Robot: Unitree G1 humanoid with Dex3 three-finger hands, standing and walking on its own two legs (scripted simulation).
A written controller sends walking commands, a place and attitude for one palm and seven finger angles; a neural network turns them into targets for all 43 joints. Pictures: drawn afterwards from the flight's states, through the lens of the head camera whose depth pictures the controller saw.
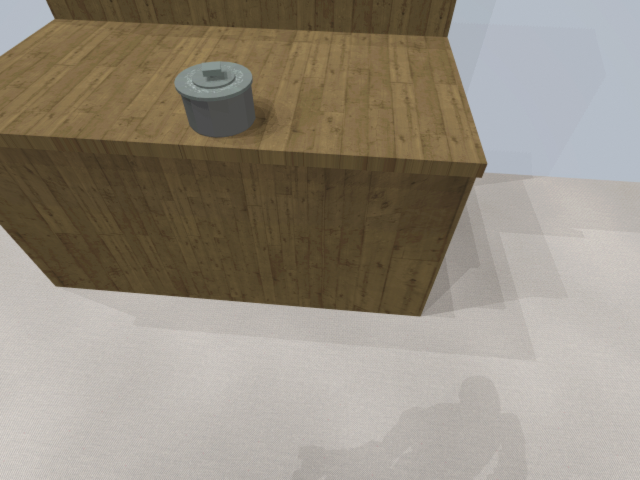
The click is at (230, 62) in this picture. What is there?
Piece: lid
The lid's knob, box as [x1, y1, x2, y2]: [202, 61, 221, 76]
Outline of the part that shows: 219,61 202,63 203,76 221,74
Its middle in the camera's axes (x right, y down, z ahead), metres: -0.25 -0.38 +0.87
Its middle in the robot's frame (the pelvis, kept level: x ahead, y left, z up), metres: +0.91 +0.30 +0.07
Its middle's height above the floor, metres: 0.85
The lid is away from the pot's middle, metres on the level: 0.00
